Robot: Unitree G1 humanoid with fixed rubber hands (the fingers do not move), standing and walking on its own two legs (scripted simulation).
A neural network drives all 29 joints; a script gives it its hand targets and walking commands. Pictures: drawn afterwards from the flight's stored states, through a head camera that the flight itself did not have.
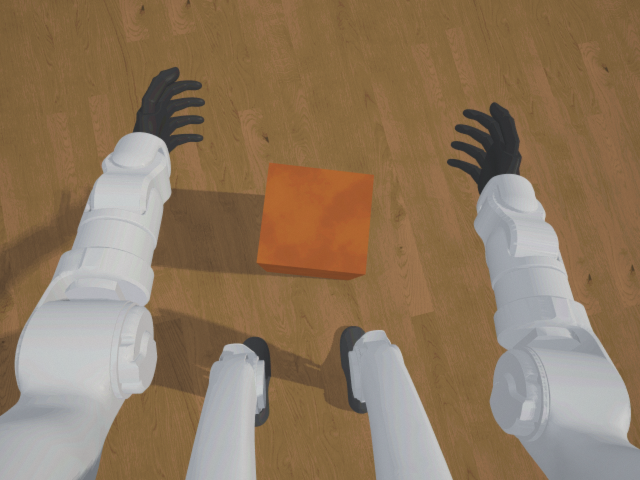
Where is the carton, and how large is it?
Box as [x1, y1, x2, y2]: [257, 163, 373, 279]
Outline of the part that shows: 269,163 257,263 266,271 330,278 350,279 365,274 373,175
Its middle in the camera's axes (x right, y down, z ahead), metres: -0.01 -0.03 +0.88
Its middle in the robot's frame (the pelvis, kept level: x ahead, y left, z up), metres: +0.48 -0.04 -0.51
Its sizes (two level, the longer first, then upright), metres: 0.210 0.200 0.250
